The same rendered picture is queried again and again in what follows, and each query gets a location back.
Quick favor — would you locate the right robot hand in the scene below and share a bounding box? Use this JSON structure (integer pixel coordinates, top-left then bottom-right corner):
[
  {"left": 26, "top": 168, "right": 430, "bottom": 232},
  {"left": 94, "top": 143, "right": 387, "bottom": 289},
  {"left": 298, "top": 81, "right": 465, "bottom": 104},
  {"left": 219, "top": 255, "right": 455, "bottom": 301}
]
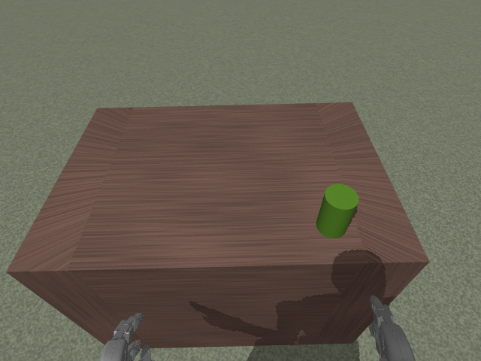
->
[{"left": 370, "top": 296, "right": 416, "bottom": 361}]

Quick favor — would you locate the can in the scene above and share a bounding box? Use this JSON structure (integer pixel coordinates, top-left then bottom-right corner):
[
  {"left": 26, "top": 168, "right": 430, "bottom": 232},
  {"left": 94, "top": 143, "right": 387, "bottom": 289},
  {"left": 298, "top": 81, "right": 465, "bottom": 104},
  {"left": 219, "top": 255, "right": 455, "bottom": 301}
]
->
[{"left": 316, "top": 184, "right": 359, "bottom": 238}]

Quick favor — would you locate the left robot hand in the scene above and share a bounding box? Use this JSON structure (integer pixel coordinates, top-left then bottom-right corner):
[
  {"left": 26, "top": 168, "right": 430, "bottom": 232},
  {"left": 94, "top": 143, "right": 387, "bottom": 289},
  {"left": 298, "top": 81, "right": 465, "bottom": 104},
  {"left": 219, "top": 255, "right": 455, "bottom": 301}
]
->
[{"left": 99, "top": 312, "right": 155, "bottom": 361}]

